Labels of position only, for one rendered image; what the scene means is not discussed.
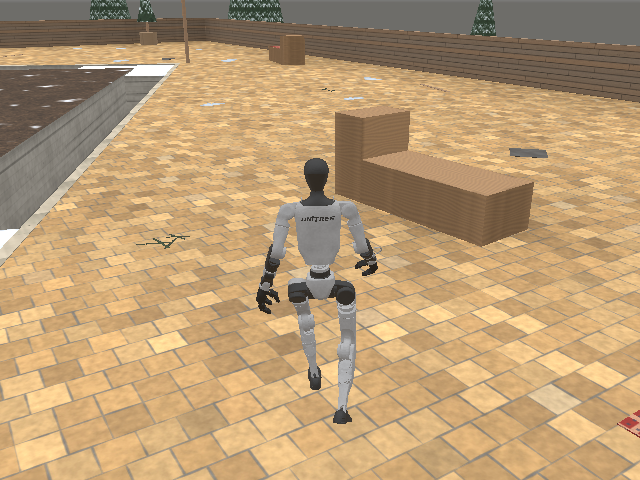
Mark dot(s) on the robot left hand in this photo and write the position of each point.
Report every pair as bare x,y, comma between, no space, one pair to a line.
262,299

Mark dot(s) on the robot right upper arm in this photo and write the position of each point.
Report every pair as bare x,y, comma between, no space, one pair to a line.
349,210

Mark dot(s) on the robot right hand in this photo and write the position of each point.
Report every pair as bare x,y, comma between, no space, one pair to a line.
369,271

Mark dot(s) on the robot left forearm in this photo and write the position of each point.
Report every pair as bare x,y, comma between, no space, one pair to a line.
269,272

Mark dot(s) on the right robot shin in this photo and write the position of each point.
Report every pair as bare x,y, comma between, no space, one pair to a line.
346,370

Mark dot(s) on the robot right forearm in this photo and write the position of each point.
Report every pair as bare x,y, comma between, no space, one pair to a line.
369,256

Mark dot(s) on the robot left upper arm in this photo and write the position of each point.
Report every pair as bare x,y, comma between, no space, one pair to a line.
286,212

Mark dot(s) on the robot right thigh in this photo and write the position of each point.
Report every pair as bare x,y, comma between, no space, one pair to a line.
346,304

